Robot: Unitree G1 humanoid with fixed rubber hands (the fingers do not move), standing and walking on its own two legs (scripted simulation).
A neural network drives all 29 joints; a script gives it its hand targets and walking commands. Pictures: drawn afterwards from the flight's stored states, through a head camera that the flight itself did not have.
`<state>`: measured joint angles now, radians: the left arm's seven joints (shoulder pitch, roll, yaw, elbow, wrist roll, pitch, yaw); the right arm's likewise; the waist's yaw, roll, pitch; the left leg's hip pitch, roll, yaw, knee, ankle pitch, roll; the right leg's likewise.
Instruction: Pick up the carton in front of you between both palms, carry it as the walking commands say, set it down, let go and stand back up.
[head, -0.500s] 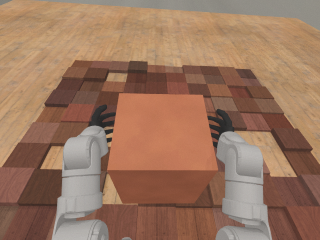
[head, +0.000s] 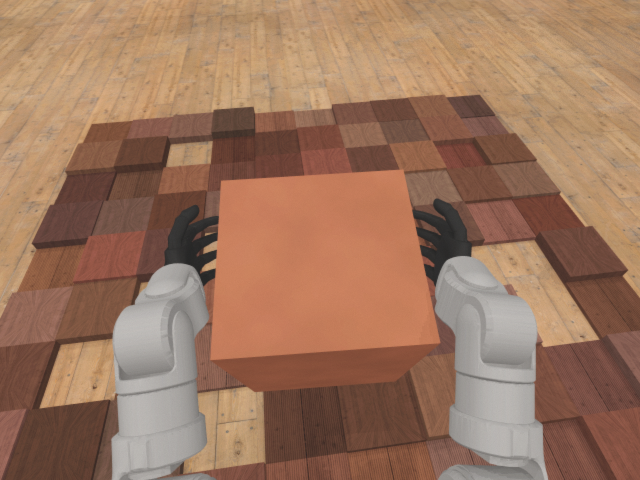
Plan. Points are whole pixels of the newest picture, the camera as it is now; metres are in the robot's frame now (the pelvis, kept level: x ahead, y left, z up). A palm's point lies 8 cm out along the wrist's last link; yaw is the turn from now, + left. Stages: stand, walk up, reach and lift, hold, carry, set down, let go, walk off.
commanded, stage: carry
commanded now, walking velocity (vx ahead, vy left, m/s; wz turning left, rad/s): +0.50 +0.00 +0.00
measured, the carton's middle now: (319, 294) +0.34 +0.00 +0.05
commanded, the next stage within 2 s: none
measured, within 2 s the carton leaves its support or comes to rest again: neither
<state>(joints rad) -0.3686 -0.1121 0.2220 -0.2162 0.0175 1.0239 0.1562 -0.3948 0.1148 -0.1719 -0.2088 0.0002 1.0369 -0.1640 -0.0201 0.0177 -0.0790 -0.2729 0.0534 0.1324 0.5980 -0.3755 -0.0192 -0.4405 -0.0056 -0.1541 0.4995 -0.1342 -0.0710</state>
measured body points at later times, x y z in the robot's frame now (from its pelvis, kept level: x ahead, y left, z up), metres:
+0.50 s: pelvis +0.28 -0.01 -0.01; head +0.27 -0.03 +0.44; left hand +0.59 +0.14 +0.12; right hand +0.59 -0.16 +0.11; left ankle +0.40 +0.07 -0.74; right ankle +0.07 -0.07 -0.72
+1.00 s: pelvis +0.56 -0.06 -0.01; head +0.59 -0.06 +0.44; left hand +0.89 +0.11 +0.07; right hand +0.90 -0.19 +0.08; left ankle +0.46 +0.05 -0.66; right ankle +0.62 -0.16 -0.73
